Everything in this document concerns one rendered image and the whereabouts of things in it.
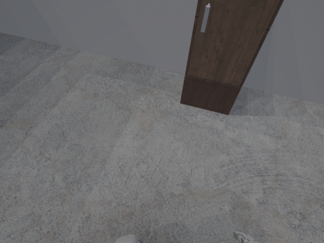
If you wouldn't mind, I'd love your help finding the right robot hand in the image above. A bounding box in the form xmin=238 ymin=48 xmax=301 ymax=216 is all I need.
xmin=233 ymin=231 xmax=258 ymax=243

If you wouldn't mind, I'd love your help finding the handle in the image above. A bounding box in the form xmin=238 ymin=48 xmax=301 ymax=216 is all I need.
xmin=201 ymin=3 xmax=211 ymax=32

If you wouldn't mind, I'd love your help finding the cupboard door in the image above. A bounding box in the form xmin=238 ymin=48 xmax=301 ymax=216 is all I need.
xmin=188 ymin=0 xmax=280 ymax=86

